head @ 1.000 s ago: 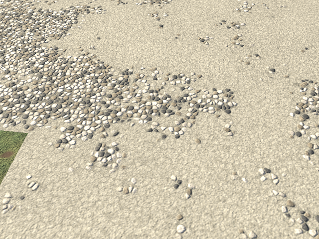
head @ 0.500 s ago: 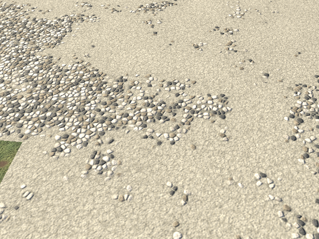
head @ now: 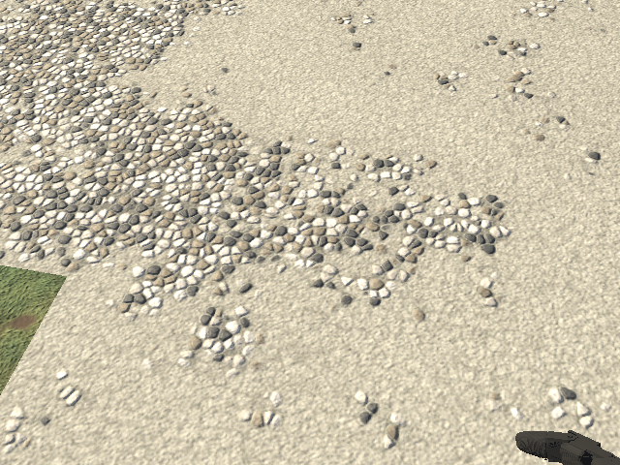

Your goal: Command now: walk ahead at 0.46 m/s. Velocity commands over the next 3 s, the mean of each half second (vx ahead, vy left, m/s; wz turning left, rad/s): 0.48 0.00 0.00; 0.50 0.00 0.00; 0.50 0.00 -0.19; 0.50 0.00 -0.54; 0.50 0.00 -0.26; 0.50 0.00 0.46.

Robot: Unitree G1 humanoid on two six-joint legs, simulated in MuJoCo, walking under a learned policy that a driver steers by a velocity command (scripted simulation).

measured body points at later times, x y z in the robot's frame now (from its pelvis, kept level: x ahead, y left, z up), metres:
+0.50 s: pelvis +0.28 +0.03 +0.01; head +0.31 +0.02 +0.46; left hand +0.48 +0.26 -0.09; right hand +0.25 -0.24 -0.13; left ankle +0.19 +0.12 -0.73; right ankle +0.49 -0.13 -0.69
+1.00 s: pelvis +0.57 -0.03 +0.02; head +0.59 -0.03 +0.47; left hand +0.56 +0.24 -0.12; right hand +0.74 -0.28 -0.10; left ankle +0.76 +0.15 -0.67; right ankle +0.51 -0.11 -0.73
